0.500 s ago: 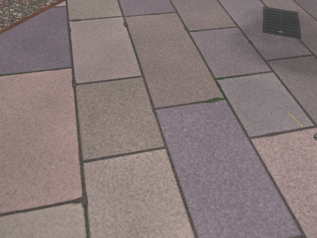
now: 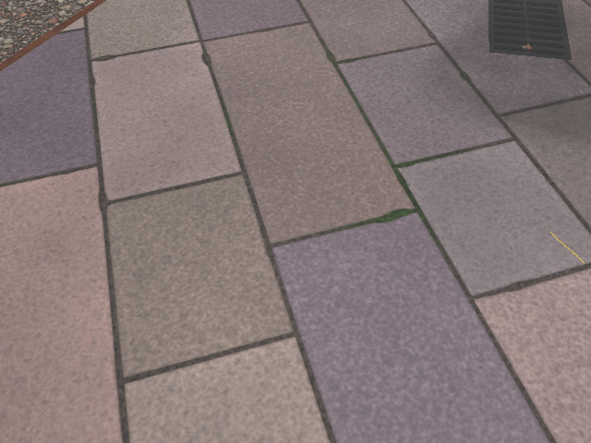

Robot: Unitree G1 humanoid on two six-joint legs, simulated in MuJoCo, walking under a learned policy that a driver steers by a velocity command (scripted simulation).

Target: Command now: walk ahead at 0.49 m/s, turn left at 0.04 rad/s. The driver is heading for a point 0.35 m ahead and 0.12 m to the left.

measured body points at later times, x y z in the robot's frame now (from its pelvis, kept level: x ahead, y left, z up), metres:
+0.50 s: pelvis +0.25 +0.07 -0.01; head +0.30 +0.10 +0.44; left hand +0.29 +0.36 -0.14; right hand +0.44 -0.16 -0.12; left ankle +0.32 +0.16 -0.74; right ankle +0.21 -0.10 -0.66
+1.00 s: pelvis +0.35 +0.06 -0.01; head +0.36 +0.05 +0.44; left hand +0.40 +0.33 -0.14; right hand +0.50 -0.17 -0.14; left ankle +0.32 +0.16 -0.74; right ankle +0.38 -0.07 -0.74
